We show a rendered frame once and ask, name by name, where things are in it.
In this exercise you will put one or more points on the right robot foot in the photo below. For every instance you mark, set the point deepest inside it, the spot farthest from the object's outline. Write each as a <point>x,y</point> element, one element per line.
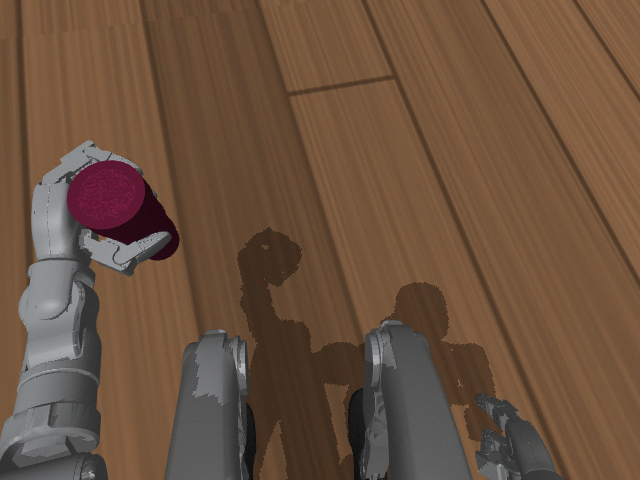
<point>356,431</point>

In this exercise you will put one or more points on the left robot hand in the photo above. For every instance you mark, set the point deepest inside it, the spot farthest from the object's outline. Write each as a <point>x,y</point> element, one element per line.
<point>56,233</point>

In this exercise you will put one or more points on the right robot hand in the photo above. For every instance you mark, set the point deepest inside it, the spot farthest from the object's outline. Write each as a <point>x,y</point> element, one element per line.
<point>510,457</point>

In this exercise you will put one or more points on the left robot arm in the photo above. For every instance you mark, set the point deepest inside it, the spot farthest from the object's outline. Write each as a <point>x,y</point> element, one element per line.
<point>55,424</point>

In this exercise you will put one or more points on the cup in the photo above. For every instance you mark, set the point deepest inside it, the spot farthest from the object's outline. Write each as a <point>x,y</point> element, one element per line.
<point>113,200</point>

